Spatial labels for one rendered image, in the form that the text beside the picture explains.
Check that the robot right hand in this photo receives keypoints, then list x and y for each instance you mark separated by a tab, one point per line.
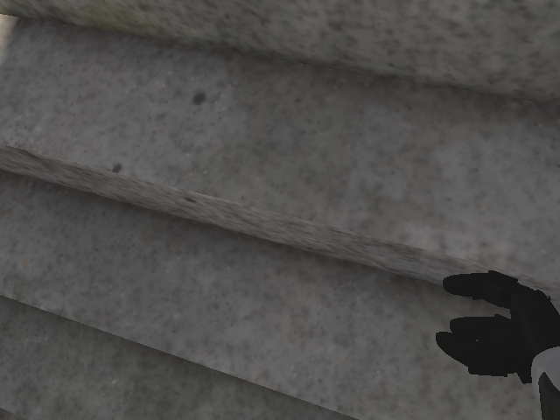
504	346

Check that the right robot forearm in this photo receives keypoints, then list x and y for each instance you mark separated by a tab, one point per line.
545	373

